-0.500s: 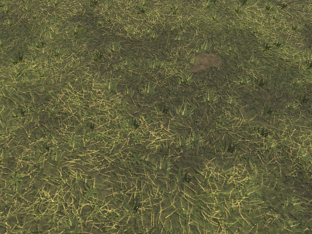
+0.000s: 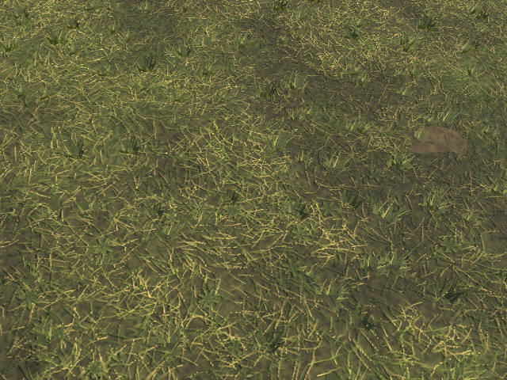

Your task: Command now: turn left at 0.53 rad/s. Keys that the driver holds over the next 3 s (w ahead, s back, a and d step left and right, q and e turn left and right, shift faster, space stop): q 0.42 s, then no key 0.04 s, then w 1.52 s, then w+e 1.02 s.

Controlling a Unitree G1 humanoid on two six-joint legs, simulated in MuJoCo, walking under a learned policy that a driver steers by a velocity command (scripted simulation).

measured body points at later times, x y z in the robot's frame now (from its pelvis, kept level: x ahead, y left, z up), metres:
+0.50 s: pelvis +0.01 -0.03 +0.00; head +0.05 -0.04 +0.45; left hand +0.08 +0.28 -0.08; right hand +0.25 -0.26 -0.09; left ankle -0.02 +0.07 -0.68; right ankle +0.05 -0.15 -0.74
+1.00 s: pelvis +0.10 +0.06 +0.01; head +0.10 +0.08 +0.46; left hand +0.13 +0.36 -0.10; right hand +0.24 -0.18 -0.09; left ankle +0.00 +0.12 -0.74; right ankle +0.20 -0.08 -0.66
